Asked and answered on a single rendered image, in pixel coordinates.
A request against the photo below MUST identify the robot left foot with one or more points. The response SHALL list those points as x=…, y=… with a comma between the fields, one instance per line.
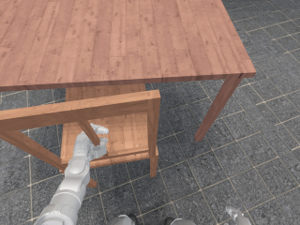
x=133, y=218

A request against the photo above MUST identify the left robot forearm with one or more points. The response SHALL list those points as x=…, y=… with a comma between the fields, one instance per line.
x=68, y=198

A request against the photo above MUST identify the left robot hand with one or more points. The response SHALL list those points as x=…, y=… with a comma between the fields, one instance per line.
x=84, y=147

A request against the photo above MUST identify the chair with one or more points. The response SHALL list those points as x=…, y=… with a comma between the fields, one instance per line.
x=128, y=111

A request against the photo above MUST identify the table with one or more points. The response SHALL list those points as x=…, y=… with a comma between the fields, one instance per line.
x=54, y=44

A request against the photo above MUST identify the right robot hand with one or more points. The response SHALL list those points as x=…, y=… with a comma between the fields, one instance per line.
x=237, y=216

